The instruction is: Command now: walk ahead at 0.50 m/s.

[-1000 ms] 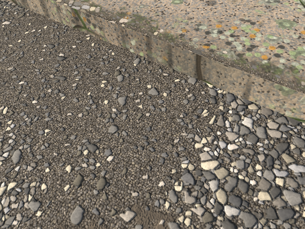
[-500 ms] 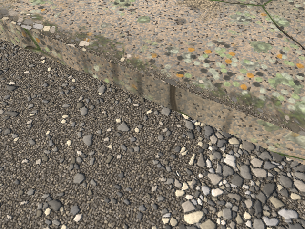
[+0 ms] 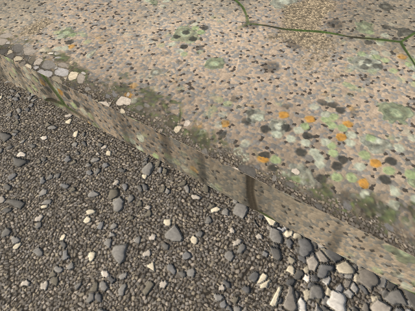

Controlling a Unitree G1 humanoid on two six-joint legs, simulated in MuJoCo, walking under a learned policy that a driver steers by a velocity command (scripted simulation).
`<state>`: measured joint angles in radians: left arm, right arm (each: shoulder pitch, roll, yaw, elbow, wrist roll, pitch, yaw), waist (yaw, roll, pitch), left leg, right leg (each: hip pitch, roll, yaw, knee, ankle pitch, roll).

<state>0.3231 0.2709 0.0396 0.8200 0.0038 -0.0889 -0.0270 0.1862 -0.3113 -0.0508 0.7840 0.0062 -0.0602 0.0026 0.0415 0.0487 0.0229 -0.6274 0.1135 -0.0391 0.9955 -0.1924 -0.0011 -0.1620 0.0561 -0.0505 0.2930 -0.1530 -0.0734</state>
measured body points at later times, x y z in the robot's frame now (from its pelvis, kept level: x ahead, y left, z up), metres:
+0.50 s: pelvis +0.27 +0.07 +0.00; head +0.31 +0.08 +0.44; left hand +0.33 +0.33 -0.15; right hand +0.34 -0.21 -0.12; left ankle +0.31 +0.14 -0.75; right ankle +0.26 -0.07 -0.67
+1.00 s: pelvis +0.38 +0.03 -0.01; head +0.42 +0.00 +0.44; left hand +0.57 +0.28 -0.12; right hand +0.41 -0.26 -0.15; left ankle +0.42 +0.19 -0.69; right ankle +0.43 -0.05 -0.75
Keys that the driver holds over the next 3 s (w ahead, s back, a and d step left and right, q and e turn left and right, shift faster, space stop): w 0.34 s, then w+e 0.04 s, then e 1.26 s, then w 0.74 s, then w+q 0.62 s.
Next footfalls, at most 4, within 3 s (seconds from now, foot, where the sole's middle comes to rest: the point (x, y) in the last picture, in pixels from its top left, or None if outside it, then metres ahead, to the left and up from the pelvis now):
0.30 left None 0.35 0.15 -0.79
0.78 right None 0.47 -0.05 -0.79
1.26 left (186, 304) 0.51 0.16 -0.79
1.70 right None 0.34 -0.06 -0.79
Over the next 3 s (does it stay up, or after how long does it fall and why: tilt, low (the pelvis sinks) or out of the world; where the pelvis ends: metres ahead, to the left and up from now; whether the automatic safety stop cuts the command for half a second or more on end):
stays up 0.71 -0.23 0.01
